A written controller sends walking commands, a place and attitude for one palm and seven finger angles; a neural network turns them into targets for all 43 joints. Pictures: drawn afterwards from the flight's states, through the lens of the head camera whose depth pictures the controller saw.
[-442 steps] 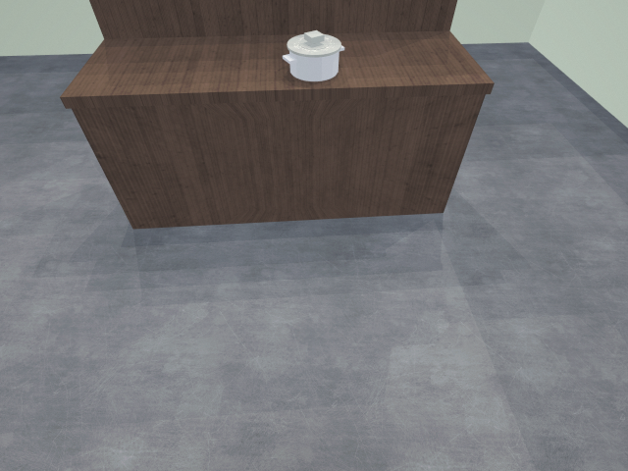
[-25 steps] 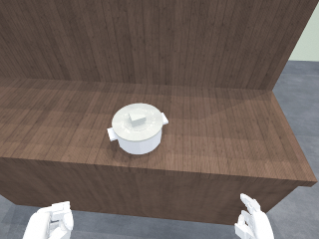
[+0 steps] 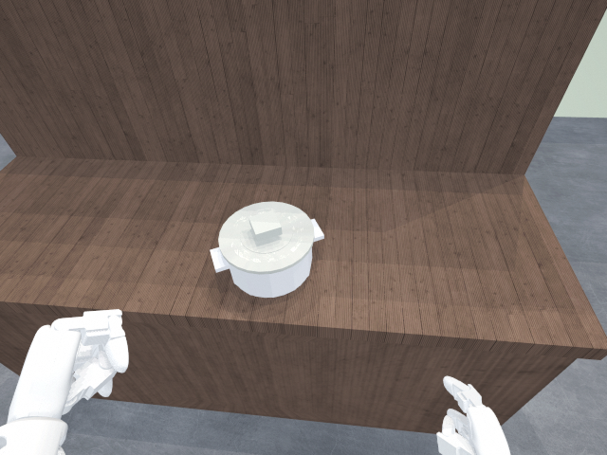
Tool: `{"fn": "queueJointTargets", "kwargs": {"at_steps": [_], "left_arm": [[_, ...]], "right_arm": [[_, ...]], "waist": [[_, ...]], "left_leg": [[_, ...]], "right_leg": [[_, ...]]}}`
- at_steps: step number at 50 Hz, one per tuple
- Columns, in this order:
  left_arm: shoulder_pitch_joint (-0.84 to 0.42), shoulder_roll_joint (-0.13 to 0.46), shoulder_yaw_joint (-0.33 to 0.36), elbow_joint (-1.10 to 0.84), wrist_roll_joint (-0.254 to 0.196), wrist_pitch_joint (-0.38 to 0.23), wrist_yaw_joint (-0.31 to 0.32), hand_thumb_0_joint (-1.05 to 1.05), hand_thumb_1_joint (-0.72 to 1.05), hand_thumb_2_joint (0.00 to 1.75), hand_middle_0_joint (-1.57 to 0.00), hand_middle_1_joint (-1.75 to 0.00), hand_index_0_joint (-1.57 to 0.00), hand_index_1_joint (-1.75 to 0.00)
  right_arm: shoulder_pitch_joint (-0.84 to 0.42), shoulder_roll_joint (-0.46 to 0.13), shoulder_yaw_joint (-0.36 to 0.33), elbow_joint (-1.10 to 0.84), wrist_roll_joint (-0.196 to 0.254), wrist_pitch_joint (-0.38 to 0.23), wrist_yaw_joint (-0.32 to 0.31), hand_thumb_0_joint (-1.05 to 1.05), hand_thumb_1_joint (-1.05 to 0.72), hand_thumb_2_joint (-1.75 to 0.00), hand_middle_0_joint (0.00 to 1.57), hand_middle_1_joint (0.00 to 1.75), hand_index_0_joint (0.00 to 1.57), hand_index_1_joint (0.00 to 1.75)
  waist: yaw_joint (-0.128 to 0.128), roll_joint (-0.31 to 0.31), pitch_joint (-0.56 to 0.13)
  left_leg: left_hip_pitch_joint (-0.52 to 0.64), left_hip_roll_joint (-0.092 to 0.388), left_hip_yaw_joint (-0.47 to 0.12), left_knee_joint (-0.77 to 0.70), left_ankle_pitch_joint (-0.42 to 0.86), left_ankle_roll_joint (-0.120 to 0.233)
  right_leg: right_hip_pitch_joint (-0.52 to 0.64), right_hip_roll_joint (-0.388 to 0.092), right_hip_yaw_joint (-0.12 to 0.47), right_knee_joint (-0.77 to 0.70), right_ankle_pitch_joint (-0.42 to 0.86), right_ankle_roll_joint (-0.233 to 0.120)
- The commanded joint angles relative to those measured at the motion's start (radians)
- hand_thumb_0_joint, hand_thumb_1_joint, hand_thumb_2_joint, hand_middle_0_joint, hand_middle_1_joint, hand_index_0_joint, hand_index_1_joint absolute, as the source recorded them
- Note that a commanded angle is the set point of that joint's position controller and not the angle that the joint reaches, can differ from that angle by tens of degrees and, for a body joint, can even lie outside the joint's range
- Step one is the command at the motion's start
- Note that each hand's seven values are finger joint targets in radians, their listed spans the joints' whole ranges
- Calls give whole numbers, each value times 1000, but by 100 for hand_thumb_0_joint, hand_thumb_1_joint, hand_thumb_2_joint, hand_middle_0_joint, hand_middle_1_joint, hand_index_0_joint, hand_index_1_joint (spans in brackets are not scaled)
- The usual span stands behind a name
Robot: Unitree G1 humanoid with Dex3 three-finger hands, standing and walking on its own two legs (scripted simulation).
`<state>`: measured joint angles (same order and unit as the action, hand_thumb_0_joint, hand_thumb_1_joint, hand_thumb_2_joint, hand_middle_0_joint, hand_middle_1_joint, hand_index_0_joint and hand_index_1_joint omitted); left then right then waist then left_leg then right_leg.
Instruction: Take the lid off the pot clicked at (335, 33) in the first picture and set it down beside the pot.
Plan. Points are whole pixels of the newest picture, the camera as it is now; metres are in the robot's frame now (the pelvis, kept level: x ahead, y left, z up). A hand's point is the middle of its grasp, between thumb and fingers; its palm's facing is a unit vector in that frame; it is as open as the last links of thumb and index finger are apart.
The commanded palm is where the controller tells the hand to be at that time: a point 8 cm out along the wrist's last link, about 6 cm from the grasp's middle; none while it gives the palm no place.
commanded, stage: reach forward and open the fingers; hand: left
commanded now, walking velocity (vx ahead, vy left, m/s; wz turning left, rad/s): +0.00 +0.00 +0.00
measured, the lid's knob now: (265, 225) +0.50 +0.15 -0.01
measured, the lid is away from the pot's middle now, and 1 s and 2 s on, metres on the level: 0.00 0.00 0.00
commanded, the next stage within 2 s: move the open hand above the knob in 1.04 s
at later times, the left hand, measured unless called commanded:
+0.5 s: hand (113, 354) +0.20 +0.26 +0.07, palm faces -0.25 -0.10 -0.96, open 4.8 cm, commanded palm +0.19 +0.26 +0.12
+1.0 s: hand (130, 323) +0.24 +0.27 +0.06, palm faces -0.25 -0.08 -0.97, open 10.1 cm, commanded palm +0.23 +0.27 +0.12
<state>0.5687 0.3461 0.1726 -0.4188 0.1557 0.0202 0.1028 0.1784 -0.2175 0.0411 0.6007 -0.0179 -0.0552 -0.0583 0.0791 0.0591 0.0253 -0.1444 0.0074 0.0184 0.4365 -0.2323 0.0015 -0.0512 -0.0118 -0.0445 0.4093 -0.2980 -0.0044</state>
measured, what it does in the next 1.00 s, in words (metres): stands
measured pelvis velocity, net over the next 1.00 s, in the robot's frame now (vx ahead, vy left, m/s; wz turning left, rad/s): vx -0.03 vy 0.03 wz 0.01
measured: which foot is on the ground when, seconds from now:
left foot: down 0.00-1.00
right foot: down 0.00-1.00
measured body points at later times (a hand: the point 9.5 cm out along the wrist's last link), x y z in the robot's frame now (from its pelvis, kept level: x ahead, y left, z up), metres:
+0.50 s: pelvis -0.03 +0.00 +0.00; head -0.03 -0.04 +0.45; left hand +0.20 +0.26 +0.12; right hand +0.19 -0.23 -0.09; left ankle +0.01 +0.12 -0.74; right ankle -0.04 -0.11 -0.74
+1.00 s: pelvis -0.03 +0.03 +0.00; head -0.01 -0.01 +0.45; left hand +0.25 +0.27 +0.11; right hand +0.16 -0.19 -0.11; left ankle +0.01 +0.12 -0.74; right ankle -0.04 -0.11 -0.74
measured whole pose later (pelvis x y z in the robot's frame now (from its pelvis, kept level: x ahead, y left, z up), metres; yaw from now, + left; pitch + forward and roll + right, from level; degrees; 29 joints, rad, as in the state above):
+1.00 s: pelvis -0.03 +0.03 +0.00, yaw +1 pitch -1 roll +0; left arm -0.03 0.54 -0.08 0.04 0.86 0.04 -0.17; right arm 0.09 -0.26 0.02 0.63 0.02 0.12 -0.01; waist 0.05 0.10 0.05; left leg -0.23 -0.02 0.02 0.39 -0.15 0.04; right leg -0.14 -0.04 -0.04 0.38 -0.22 0.02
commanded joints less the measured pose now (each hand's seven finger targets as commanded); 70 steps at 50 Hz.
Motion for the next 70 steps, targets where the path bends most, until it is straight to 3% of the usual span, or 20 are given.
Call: {"fn": "queueJointTargets", "kwargs": {"at_steps": [1,5,9,12,18,22,28,33,37,41,43,49,55,58,59,61,63,64,67,70], "left_arm": [[-69,226,62,-138,348,55,56,0,84,82,-119,-147,-119,-147],[-114,316,52,-162,562,131,45,0,71,89,-113,-136,-113,-136],[-261,371,13,-41,651,147,-9,0,57,98,-115,-107,-115,-107],[-329,405,3,91,643,129,-88,0,46,105,-111,-97,-111,-97],[-491,475,2,27,627,53,-208,0,27,116,-104,-76,-104,-76],[-507,526,48,206,660,25,-252,0,15,120,-100,-61,-100,-61],[-575,378,-73,91,616,-22,-268,0,-2,124,-92,-40,-92,-40],[-720,518,29,212,685,-27,-233,0,-15,127,-85,-22,-85,-22],[-755,431,-51,191,684,-37,-208,0,-26,129,-80,-8,-80,-8],[-690,356,-119,241,664,-2,-221,0,-26,129,-80,-8,-80,-8],[-725,392,-91,285,684,23,-225,0,-26,129,-80,-8,-80,-8],[-915,470,-64,202,709,-1,-209,0,-27,130,-80,-8,-80,-8],[-839,351,-156,413,688,47,-232,0,-27,131,-80,-8,-80,-8],[-1003,406,-169,336,697,87,-244,0,-27,132,-80,-8,-80,-8],[-1095,433,-168,257,701,88,-253,0,-27,132,-80,-8,-80,-8],[-1090,492,-114,221,701,72,-257,0,-27,132,-80,-8,-80,-8],[-1022,516,-67,272,701,63,-259,0,-27,132,-80,-8,-80,-8],[-962,429,-131,373,690,67,-267,0,-27,132,-80,-8,-80,-8],[-932,337,-203,560,669,95,-285,0,-27,132,-80,-8,-80,-8],[-1089,378,-214,397,680,102,-303,0,-27,132,-80,-8,-80,-8]], "right_arm": [[-174,-134,-59,-174,-1,35,12,0,-90,-90,20,30,20,30],[-239,-159,-61,-203,10,109,30,0,-90,-90,20,30,20,30],[-261,-153,-60,-181,28,110,17,0,-90,-90,20,30,20,30],[-261,-159,-61,-156,42,117,3,0,-90,-90,20,30,20,30],[-298,-149,-55,-174,43,85,-5,0,-90,-90,20,30,20,30],[-250,-162,-51,-139,37,109,4,0,-90,-90,20,30,20,30],[-274,-142,-61,-189,41,104,33,0,-90,-90,20,30,20,30],[-243,-164,-61,-141,39,125,23,0,-90,-90,20,30,20,30],[-237,-149,-64,-139,39,121,25,0,-90,-90,20,30,20,30],[-229,-159,-70,-139,42,127,46,0,-90,-90,20,30,20,30],[-244,-167,-68,-141,49,136,50,0,-90,-90,20,30,20,30],[-240,-147,-56,-140,39,118,30,0,-90,-90,20,30,20,30],[-211,-170,-60,-125,59,151,50,0,-90,-90,20,30,20,30],[-258,-173,-60,-147,57,145,47,0,-90,-90,20,30,20,30],[-251,-168,-58,-142,53,137,41,0,-90,-90,20,30,20,30],[-233,-166,-60,-137,45,120,35,0,-90,-90,20,30,20,30],[-219,-164,-55,-133,45,114,36,0,-90,-90,20,30,20,30],[-205,-155,-48,-127,48,116,37,0,-90,-90,20,30,20,30],[-183,-177,-52,-112,71,145,49,0,-90,-90,20,30,20,30],[-217,-183,-60,-143,70,152,54,0,-90,-90,20,30,20,30]], "waist": [[7,28,-49],[10,-5,-181],[-9,-30,-203],[-21,-99,-131],[-20,32,-163],[-19,-33,-67],[-28,33,-171],[-27,-11,-145],[-21,52,-218],[-30,3,-199],[-34,-48,-153],[-21,69,-311],[-47,-50,-149],[-53,29,-231],[-52,50,-321],[-43,78,-395],[-39,45,-375],[-49,-2,-307],[-68,-110,-134],[-67,-35,-235]], "left_leg": [[21,5,-4,-17,305,29],[10,-3,-7,-14,245,27],[27,-13,-18,-17,164,42],[6,-25,-16,-25,125,53],[75,-36,-35,-40,197,60],[31,-34,-31,-53,201,57],[102,-28,-42,-68,215,54],[70,-22,-47,-87,139,53],[108,-19,-61,-91,185,49],[95,-14,-66,-97,203,43],[58,-12,-59,-102,155,43],[124,-14,-77,-94,195,47],[40,-13,-56,-100,157,38],[68,-27,-67,-88,132,42],[109,-28,-73,-83,181,44],[164,-29,-81,-55,279,48],[154,-28,-83,-42,343,47],[115,-32,-67,-47,331,47],[8,-32,-42,-56,204,45],[54,-42,-37,-48,218,52]], "right_leg": [[-162,-1,31,-26,278,-42],[-130,7,68,-17,233,-46],[-137,0,77,-51,153,-29],[-140,-5,72,-78,154,-11],[-90,-2,72,-84,243,-16],[-105,-2,48,-101,242,-16],[-99,9,39,-110,224,-23],[-123,13,40,-131,118,-29],[-109,9,16,-104,148,-33],[-125,14,3,-96,176,-29],[-137,22,13,-102,142,-32],[-88,12,11,-73,142,-37],[-162,22,-6,-85,145,-30],[-131,18,13,-63,133,-35],[-98,10,11,-57,162,-33],[-73,11,12,-43,241,-35],[-65,22,13,-39,295,-38],[-82,21,-2,-43,295,-31],[-167,23,-7,-57,242,-22],[-121,13,12,-50,263,-26]]}}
